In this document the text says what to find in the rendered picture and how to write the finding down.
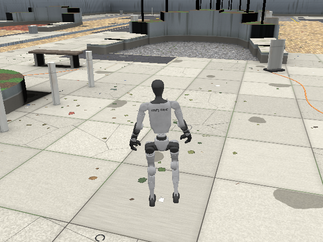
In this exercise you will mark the robot left hand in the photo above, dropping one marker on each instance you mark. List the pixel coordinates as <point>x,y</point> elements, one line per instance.
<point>134,143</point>

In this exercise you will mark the left robot upper arm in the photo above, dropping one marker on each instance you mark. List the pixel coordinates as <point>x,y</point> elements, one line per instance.
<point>141,114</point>

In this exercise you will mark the robot right hand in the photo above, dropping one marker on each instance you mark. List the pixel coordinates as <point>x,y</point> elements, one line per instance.
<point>184,136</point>

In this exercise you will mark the right robot upper arm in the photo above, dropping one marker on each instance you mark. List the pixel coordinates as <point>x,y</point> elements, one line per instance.
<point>178,113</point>

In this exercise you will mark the humanoid robot torso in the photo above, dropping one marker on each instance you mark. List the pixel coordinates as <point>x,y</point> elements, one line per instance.
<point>160,122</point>

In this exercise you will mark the left robot forearm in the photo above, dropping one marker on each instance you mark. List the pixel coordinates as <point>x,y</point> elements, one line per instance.
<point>135,134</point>

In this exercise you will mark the right robot foot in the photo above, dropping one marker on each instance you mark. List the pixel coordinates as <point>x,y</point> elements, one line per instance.
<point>176,198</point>

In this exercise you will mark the right robot forearm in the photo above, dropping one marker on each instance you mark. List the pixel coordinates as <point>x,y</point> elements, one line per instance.
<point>185,129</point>

